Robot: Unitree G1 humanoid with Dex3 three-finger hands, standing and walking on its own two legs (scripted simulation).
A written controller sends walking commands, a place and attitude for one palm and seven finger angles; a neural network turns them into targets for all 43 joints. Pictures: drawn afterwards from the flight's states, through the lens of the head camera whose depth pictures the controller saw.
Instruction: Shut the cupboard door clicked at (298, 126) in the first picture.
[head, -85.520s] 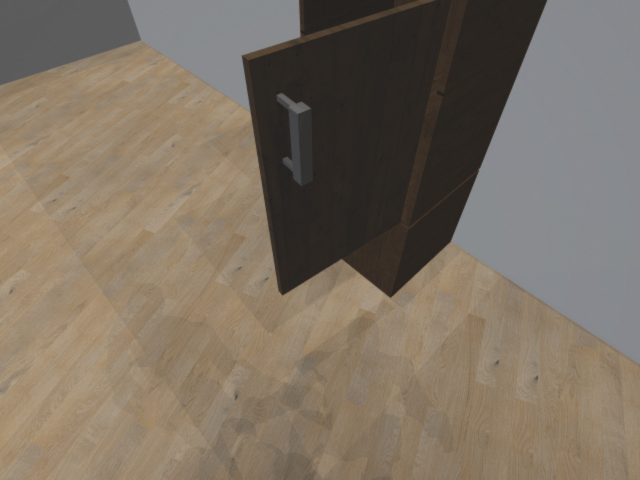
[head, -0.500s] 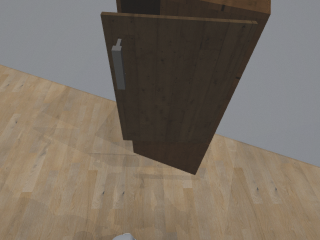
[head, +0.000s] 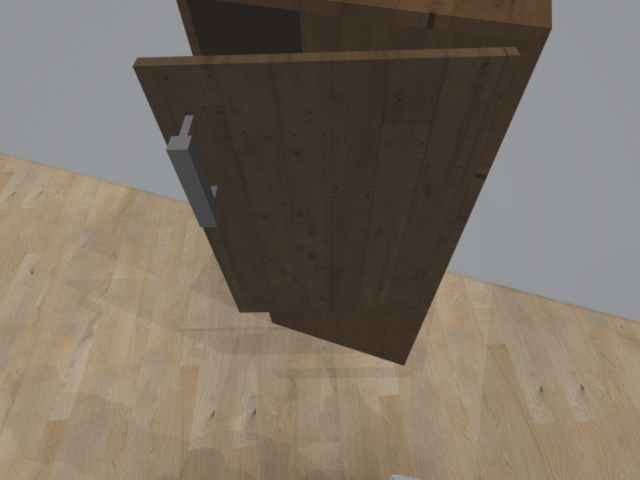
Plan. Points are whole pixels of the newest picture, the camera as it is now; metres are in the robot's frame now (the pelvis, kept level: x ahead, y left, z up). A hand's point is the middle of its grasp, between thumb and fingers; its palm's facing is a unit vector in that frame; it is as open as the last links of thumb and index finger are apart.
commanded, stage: come to a stop and stand still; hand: left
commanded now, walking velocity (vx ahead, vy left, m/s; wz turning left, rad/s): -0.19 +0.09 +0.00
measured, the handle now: (199, 173) +0.45 +0.18 +0.13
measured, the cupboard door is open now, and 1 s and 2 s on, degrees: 20 20 20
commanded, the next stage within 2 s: look again from close up in 1.52 s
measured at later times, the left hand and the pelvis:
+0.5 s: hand out of the picture +0.00 +0.25 -0.15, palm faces -0.04 -0.95 -0.30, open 7.4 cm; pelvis -0.03 +0.05 +0.00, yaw -4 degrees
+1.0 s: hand out of the picture +0.00 +0.20 -0.15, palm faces -0.05 -0.97 -0.24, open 7.3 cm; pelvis -0.03 +0.02 +0.01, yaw -3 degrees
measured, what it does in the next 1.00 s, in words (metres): steps on the spot: left foot, then right foot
